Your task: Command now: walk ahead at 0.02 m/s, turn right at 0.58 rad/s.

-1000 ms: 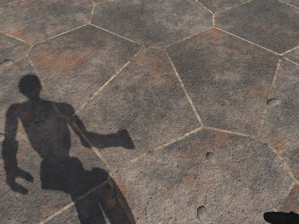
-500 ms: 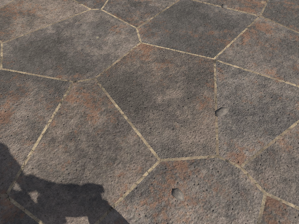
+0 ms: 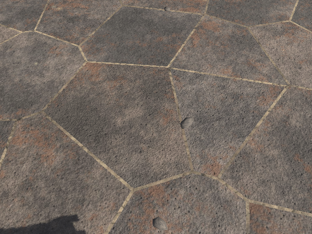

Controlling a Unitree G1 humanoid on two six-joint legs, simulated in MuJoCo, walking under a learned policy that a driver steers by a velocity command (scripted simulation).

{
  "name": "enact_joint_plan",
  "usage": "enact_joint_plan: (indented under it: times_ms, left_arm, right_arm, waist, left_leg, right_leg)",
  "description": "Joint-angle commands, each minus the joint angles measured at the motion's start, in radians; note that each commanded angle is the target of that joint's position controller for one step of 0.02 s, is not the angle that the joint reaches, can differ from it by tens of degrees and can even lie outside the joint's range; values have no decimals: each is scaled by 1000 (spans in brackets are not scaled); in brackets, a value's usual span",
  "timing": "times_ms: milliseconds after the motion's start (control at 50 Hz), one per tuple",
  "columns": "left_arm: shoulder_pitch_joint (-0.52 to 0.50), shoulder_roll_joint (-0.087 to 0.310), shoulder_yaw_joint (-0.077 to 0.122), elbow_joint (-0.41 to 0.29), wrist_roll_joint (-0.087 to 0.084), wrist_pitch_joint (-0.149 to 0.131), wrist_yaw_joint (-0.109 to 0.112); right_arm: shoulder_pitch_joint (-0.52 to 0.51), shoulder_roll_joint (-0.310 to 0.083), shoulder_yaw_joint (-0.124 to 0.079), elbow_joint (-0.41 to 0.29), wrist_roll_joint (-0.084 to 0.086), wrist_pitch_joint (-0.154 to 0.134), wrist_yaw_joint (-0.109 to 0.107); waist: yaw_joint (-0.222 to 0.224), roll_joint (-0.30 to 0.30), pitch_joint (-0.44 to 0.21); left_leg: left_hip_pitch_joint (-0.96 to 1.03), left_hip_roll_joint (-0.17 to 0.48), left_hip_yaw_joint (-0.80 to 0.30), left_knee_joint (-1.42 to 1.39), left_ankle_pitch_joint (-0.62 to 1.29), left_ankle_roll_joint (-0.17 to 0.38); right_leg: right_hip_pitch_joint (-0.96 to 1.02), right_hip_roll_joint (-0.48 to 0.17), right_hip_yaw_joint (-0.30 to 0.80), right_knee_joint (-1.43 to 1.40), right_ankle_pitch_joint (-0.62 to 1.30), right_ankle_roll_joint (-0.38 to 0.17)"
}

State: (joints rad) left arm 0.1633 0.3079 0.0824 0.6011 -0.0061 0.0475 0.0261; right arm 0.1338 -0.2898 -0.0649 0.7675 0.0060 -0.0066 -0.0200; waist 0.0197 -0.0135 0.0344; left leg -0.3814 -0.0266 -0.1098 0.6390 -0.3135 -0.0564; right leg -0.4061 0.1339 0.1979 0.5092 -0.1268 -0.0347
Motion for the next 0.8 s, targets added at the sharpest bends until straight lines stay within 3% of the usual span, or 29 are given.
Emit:
enact_joint_plan:
  times_ms: [20,40,60,80,100,120,140,160,200,260,280,300,340,360,380,400,420,440,500,540,620,660,680,700,720,740,760,780,800]
  left_arm:
    - [-14,132,36,-74,-16,1,7]
    - [34,79,23,-72,-10,2,5]
    - [4,112,36,-110,-17,-10,3]
    - [31,185,58,-87,3,-19,0]
    - [52,195,66,-56,-2,-16,-2]
    - [75,162,61,-27,-2,-5,3]
    - [81,135,53,-21,2,2,5]
    - [73,106,43,-22,-2,6,4]
    - [21,80,29,-41,-13,4,4]
    - [-9,6,-7,-45,9,-1,2]
    - [-20,-9,-14,-43,11,-3,-1]
    - [-20,11,-7,-35,6,-5,-2]
    - [30,45,6,-1,2,-10,-2]
    - [40,83,15,2,4,-12,2]
    - [70,132,24,-2,10,-12,14]
    - [68,203,41,4,22,-5,24]
    - [67,164,39,13,26,-3,16]
    - [35,129,31,5,28,-6,12]
    - [-3,117,29,-5,19,-24,21]
    - [-3,123,30,0,16,-35,26]
    - [-70,145,40,6,-3,-29,24]
    - [-72,141,40,17,-17,-22,22]
    - [-27,114,34,35,-16,-23,17]
    - [-18,38,12,23,18,-28,8]
    - [-121,31,3,-55,14,-45,10]
    - [-160,89,18,-55,-16,-67,6]
    - [-156,120,28,-44,-28,-82,-2]
    - [-133,128,35,-15,-14,-92,-2]
    - [-126,127,37,-3,4,-101,-1]
  right_arm:
    - [85,-124,-42,-41,-3,-28,9]
    - [96,-197,-57,-49,-23,-23,4]
    - [66,-248,-66,-51,-56,-15,5]
    - [5,-190,-53,-88,-57,-20,1]
    - [-38,-138,-39,-100,-41,-20,-6]
    - [-55,-118,-32,-105,-25,-18,-9]
    - [-47,-109,-27,-103,-11,-17,-11]
    - [-30,-107,-22,-99,-9,-13,-13]
    - [10,-109,-22,-89,-15,-4,-14]
    - [3,-84,-7,-76,-14,-1,-6]
    - [13,-93,-8,-69,-10,0,1]
    - [34,-115,-13,-60,-3,3,7]
    - [45,-145,-18,-49,19,4,13]
    - [77,-158,-22,-41,27,-3,14]
    - [82,-149,-17,-47,14,-16,19]
    - [87,-107,-6,-65,-1,-33,31]
    - [46,-90,1,-65,6,-36,30]
    - [15,-110,-5,-70,8,-29,28]
    - [25,-109,-20,-79,8,6,19]
    - [23,-97,-24,-93,14,21,25]
    - [55,-87,-23,-102,17,40,44]
    - [118,-88,-31,-89,18,45,51]
    - [161,-105,-42,-76,15,46,45]
    - [231,-204,-70,-71,23,39,30]
    - [275,-305,-79,-101,-4,9,45]
    - [259,-242,-61,-109,-24,-20,50]
    - [219,-195,-44,-108,-16,-35,42]
    - [184,-181,-38,-116,-2,-40,31]
    - [160,-176,-33,-120,4,-37,20]
  waist:
    - [-44,-124,-144]
    - [-13,70,-156]
    - [4,333,-79]
    - [8,246,-72]
    - [21,172,-73]
    - [24,134,-70]
    - [13,130,-66]
    - [5,128,-63]
    - [-26,155,-68]
    - [-29,193,-109]
    - [-42,223,-103]
    - [-52,236,-90]
    - [-22,208,-61]
    - [-26,185,-64]
    - [-25,118,-112]
    - [-59,-65,-143]
    - [-26,-151,-155]
    - [-17,-156,-109]
    - [-15,-218,-53]
    - [-9,-183,-42]
    - [-28,-154,-72]
    - [-56,-129,-102]
    - [-60,-58,-106]
    - [-60,206,-95]
    - [-105,340,-86]
    - [-119,208,-52]
    - [-91,173,5]
    - [-68,118,25]
    - [-59,110,27]
  left_leg:
    - [177,42,6,-254,127,52]
    - [276,261,-185,-324,144,130]
    - [194,404,-417,-383,276,284]
    - [169,426,-393,-363,327,320]
    - [169,361,-283,-333,352,281]
    - [190,298,-198,-310,356,243]
    - [217,284,-167,-299,392,242]
    - [220,267,-127,-297,440,249]
    - [275,247,-82,-295,469,262]
    - [270,220,-52,-276,456,252]
    - [246,214,-56,-281,447,252]
    - [234,214,-78,-275,447,256]
    - [199,205,-108,-247,465,240]
    - [160,202,-131,-244,453,208]
    - [94,185,-128,-218,377,159]
    - [4,98,-33,-155,233,103]
    - [14,39,55,-92,64,57]
    - [-12,28,78,-36,23,39]
    - [-77,34,100,151,-137,37]
    - [-129,59,93,267,-266,35]
    - [-13,59,148,140,-118,35]
    - [129,8,207,-39,41,66]
    - [242,-13,172,-116,69,99]
    - [377,172,-140,-245,51,190]
    - [377,392,-640,-421,-162,408]
    - [367,409,-671,-475,-355,426]
    - [335,372,-592,-475,-436,373]
    - [315,326,-511,-461,-406,322]
    - [305,288,-443,-462,-331,292]
  right_leg:
    - [82,-189,275,-77,-114,-98]
    - [-35,-89,142,134,-340,-37]
    - [-209,40,-47,352,-495,17]
    - [-206,-34,-14,545,-460,50]
    - [-194,-38,-19,616,-397,64]
    - [-196,-39,-30,666,-354,85]
    - [-219,-38,-29,715,-322,100]
    - [-211,-36,-43,723,-311,112]
    - [-208,-45,-77,633,-293,128]
    - [-18,-115,-115,312,-315,135]
    - [53,-121,-150,209,-335,135]
    - [97,-109,-175,122,-308,135]
    - [213,-88,-199,-148,-82,107]
    - [290,-111,-162,-200,4,75]
    - [403,-198,-99,-152,150,41]
    - [455,-296,-42,-61,308,-31]
    - [378,-326,-16,-89,211,-96]
    - [338,-351,12,-125,147,-115]
    - [283,-423,42,-137,222,-151]
    - [289,-473,46,-129,350,-187]
    - [258,-435,-69,-81,373,-146]
    - [200,-401,-137,-18,173,-96]
    - [106,-354,-192,78,-96,-49]
    - [-125,-242,-315,387,-402,41]
    - [-380,-90,-201,594,-589,67]
    - [-435,-143,-94,674,-524,45]
    - [-447,-176,-85,654,-415,20]
    - [-427,-196,-94,621,-326,16]
    - [-401,-208,-93,562,-235,25]
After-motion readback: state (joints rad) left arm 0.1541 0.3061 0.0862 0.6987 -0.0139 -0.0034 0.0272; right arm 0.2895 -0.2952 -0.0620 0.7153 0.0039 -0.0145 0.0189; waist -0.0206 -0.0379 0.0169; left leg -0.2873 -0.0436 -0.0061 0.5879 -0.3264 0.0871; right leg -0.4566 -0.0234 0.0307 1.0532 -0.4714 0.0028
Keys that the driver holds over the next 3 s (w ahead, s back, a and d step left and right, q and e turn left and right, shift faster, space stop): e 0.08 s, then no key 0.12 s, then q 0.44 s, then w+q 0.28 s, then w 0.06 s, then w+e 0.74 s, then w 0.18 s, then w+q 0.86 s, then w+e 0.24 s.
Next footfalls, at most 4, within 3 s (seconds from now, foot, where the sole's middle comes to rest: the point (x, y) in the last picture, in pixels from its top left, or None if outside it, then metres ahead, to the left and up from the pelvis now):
0.02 left None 0.07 0.14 -0.77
0.38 right None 0.02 -0.12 -0.77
0.70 left None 0.03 0.13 -0.77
1.24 right None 0.35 -0.03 -0.77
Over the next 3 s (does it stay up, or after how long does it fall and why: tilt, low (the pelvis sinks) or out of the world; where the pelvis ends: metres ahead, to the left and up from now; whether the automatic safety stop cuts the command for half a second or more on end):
stays up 1.12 0.12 0.02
